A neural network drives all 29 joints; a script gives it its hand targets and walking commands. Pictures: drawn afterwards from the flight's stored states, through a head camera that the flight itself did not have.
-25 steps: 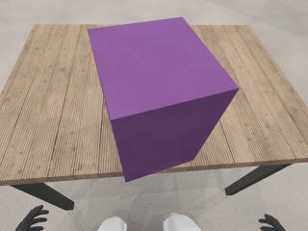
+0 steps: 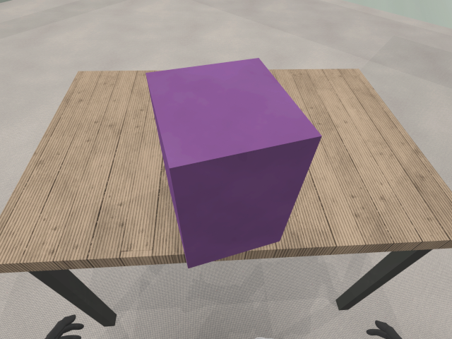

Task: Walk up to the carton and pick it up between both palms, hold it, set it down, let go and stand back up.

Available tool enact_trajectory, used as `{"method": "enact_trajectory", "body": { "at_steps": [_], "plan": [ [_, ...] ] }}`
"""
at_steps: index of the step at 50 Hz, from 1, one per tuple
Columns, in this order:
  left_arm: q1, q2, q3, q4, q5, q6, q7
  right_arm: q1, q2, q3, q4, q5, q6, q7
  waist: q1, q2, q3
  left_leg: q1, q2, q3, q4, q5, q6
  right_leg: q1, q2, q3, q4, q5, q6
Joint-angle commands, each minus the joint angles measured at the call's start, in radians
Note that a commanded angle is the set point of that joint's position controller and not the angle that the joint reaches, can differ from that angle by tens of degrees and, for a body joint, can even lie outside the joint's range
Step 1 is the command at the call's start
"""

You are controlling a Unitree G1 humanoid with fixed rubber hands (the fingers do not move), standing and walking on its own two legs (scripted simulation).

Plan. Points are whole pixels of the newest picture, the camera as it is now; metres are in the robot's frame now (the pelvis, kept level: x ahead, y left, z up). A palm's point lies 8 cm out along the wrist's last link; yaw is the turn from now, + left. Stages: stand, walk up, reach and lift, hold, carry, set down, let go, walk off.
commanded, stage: walk up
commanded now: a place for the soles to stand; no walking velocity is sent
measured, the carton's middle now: (221, 168) +0.40 +0.01 +0.09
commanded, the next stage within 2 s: reach and lift in 1.06 s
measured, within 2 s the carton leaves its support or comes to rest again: neither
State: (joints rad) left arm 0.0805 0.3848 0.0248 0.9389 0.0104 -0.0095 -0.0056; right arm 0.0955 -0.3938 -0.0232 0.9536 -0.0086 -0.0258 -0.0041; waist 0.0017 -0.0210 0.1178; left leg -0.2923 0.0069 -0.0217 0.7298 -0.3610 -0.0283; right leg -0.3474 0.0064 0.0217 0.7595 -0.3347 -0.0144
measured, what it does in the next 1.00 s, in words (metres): stands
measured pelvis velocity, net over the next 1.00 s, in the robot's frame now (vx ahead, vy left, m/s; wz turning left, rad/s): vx -0.02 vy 0.01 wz -0.01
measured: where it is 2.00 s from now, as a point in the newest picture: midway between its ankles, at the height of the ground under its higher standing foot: outside the picture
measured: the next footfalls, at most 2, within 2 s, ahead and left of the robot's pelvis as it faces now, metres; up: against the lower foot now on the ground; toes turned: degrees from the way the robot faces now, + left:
none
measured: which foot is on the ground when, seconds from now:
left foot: down 0.00-1.00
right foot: down 0.00-1.00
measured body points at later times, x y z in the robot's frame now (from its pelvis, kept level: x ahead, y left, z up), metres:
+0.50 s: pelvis -0.01 +0.00 +0.03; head +0.00 +0.00 +0.48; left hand +0.12 +0.30 -0.09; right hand +0.08 -0.31 -0.10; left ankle +0.03 +0.14 -0.71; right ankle +0.05 -0.11 -0.71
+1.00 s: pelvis -0.02 +0.01 +0.02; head +0.02 +0.01 +0.47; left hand +0.10 +0.32 -0.10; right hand +0.08 -0.31 -0.10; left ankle +0.02 +0.14 -0.71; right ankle +0.05 -0.11 -0.71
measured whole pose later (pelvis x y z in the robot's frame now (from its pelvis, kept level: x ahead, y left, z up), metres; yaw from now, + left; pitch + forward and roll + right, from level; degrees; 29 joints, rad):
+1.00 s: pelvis -0.02 +0.01 +0.02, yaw +0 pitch -2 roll +1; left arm 0.06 0.38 0.03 1.02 0.01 0.01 -0.03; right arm 0.09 -0.39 -0.02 1.05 -0.01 -0.01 0.01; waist 0.00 -0.01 0.11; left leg -0.26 0.01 -0.01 0.51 -0.21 -0.02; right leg -0.30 0.01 0.03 0.52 -0.17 0.00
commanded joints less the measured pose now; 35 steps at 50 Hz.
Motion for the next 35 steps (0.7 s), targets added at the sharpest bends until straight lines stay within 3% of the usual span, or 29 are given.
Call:
{"method": "enact_trajectory", "body": {
  "at_steps": [1, 3, 6, 8, 9, 11, 14, 16, 19, 20, 22, 23, 25, 27, 28, 29, 35],
  "plan": [
    [-0.078, 0.214, 0.047, -0.055, 0.000, -0.014, -0.001, -0.049, -0.213, -0.041, -0.032, -0.006, -0.018, -0.004, 0.001, 0.006, -0.087, -0.046, 0.090, -0.132, -0.259, -0.020, 0.081, 0.043, -0.106, 0.176, -0.301, -0.053, -0.062],
    [-0.059, 0.200, 0.041, -0.040, -0.008, -0.020, -0.001, -0.053, -0.200, -0.034, -0.010, -0.002, -0.019, -0.001, 0.001, 0.010, -0.119, 0.026, 0.088, -0.113, -0.275, 0.007, 0.075, 0.047, -0.116, 0.187, -0.335, -0.013, -0.062],
    [-0.087, 0.193, 0.035, -0.012, -0.004, -0.017, -0.004, -0.037, -0.198, -0.035, 0.009, -0.001, -0.017, 0.003, -0.009, -0.034, -0.111, 0.032, 0.087, -0.105, -0.302, 0.002, 0.065, 0.067, -0.112, 0.177, -0.375, -0.025, -0.049],
    [-0.071, 0.196, 0.037, -0.007, -0.007, -0.018, -0.003, -0.060, -0.193, -0.029, 0.020, 0.002, -0.017, 0.004, 0.006, 0.013, -0.113, 0.047, 0.091, -0.100, -0.319, 0.032, 0.065, 0.079, -0.112, 0.182, -0.392, -0.014, -0.046],
    [-0.084, 0.192, 0.037, 0.001, -0.009, -0.016, -0.005, -0.048, -0.187, -0.030, 0.029, 0.001, -0.016, 0.004, -0.004, 0.003, -0.113, 0.057, 0.092, -0.105, -0.340, 0.025, 0.064, 0.076, -0.115, 0.175, -0.409, -0.050, -0.047],
    [-0.071, 0.180, 0.035, 0.003, -0.008, -0.015, -0.006, -0.068, -0.193, -0.026, 0.038, 0.000, -0.018, 0.006, 0.011, -0.005, -0.125, 0.045, 0.102, -0.104, -0.355, 0.007, 0.067, 0.107, -0.114, 0.169, -0.431, -0.042, -0.038],
    [-0.099, 0.184, 0.031, 0.016, -0.008, -0.017, -0.007, -0.039, -0.193, -0.027, 0.059, -0.001, -0.017, 0.007, -0.010, -0.013, -0.112, 0.060, 0.091, -0.095, -0.380, 0.022, 0.057, 0.098, -0.112, 0.175, -0.443, -0.048, -0.034],
    [-0.077, 0.188, 0.037, 0.031, -0.008, -0.016, -0.007, -0.048, -0.192, -0.029, 0.060, -0.005, -0.015, 0.008, -0.001, -0.012, -0.106, 0.053, 0.096, -0.100, -0.392, 0.001, 0.057, 0.096, -0.103, 0.156, -0.454, -0.072, -0.030],
    [-0.084, 0.186, 0.035, 0.046, -0.009, -0.018, -0.007, -0.050, -0.193, -0.027, 0.075, -0.005, -0.014, 0.007, 0.002, -0.017, -0.111, 0.062, 0.097, -0.092, -0.390, 0.051, 0.055, 0.115, -0.111, 0.159, -0.466, -0.008, -0.027],
    [-0.093, 0.194, 0.038, 0.045, -0.011, -0.019, -0.008, -0.032, -0.197, -0.024, 0.079, -0.004, -0.015, 0.007, -0.013, 0.002, -0.124, 0.069, 0.102, -0.089, -0.406, 0.054, 0.052, 0.123, -0.115, 0.159, -0.459, -0.007, -0.029],
    [-0.086, 0.189, 0.038, 0.049, -0.011, -0.019, -0.007, -0.046, -0.194, -0.024, 0.079, -0.004, -0.016, 0.007, -0.005, 0.016, -0.115, 0.074, 0.110, -0.093, -0.409, 0.055, 0.057, 0.116, -0.112, 0.155, -0.461, 0.005, -0.027],
    [-0.091, 0.198, 0.041, 0.043, -0.010, -0.014, -0.007, -0.040, -0.218, -0.034, 0.080, -0.002, -0.016, 0.003, -0.014, -0.001, -0.106, 0.073, 0.112, -0.103, -0.393, 0.092, 0.064, 0.087, -0.097, 0.137, -0.440, 0.039, -0.031],
    [-0.075, 0.178, 0.042, 0.041, -0.009, -0.011, -0.007, -0.049, -0.224, -0.034, 0.073, 0.002, -0.018, 0.002, -0.006, 0.027, -0.145, 0.083, 0.127, -0.104, -0.380, 0.161, 0.072, 0.123, -0.095, 0.119, -0.394, 0.145, -0.031],
    [-0.070, 0.181, 0.044, 0.055, -0.006, -0.007, -0.009, -0.053, -0.217, -0.037, 0.069, 0.005, -0.013, 0.002, -0.003, 0.002, -0.162, 0.057, 0.117, -0.091, -0.359, 0.151, 0.072, 0.158, -0.107, 0.129, -0.396, 0.178, -0.029],
    [-0.080, 0.193, 0.045, 0.044, -0.005, -0.008, -0.009, -0.058, -0.202, -0.028, 0.060, 0.003, -0.014, 0.000, -0.008, -0.007, -0.158, 0.061, 0.108, -0.086, -0.360, 0.138, 0.069, 0.137, -0.113, 0.137, -0.395, 0.162, -0.036],
    [-0.083, 0.196, 0.050, 0.044, -0.007, -0.006, -0.009, -0.060, -0.203, -0.029, 0.064, 0.003, -0.013, 0.001, -0.008, 0.036, -0.146, 0.055, 0.107, -0.086, -0.366, 0.124, 0.067, 0.127, -0.118, 0.149, -0.399, 0.151, -0.038],
    [-0.086, 0.202, 0.050, 0.031, -0.004, 0.004, -0.011, -0.045, -0.213, -0.039, 0.056, -0.004, -0.003, 0.001, 0.000, 0.008, -0.121, 0.033, 0.097, -0.083, -0.356, 0.049, 0.071, 0.082, -0.111, 0.163, -0.420, 0.001, -0.046]
  ]
}}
